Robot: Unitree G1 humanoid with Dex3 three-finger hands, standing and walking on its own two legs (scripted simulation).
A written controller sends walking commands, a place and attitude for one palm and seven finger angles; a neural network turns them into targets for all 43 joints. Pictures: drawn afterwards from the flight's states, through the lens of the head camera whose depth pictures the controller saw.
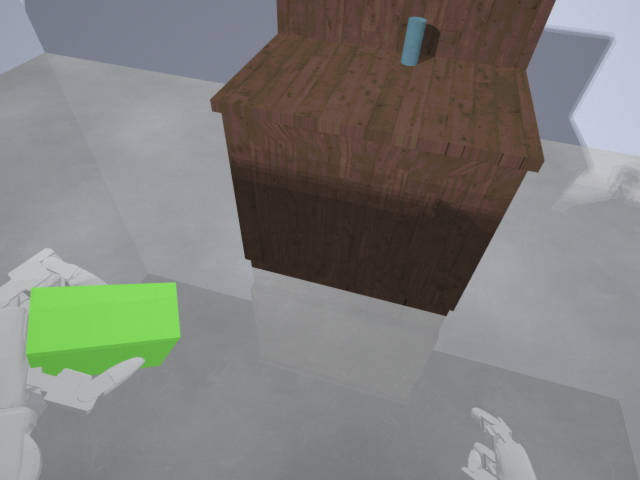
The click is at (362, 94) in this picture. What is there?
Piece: table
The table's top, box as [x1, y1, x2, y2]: [210, 33, 544, 172]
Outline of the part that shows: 210,99 213,111 537,172 544,160 525,70 419,54 418,62 416,65 406,66 400,62 401,52 278,33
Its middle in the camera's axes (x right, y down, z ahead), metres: +0.17 -0.43 +1.11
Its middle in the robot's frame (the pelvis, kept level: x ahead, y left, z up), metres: +1.13 -0.11 -0.03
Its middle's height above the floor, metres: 0.74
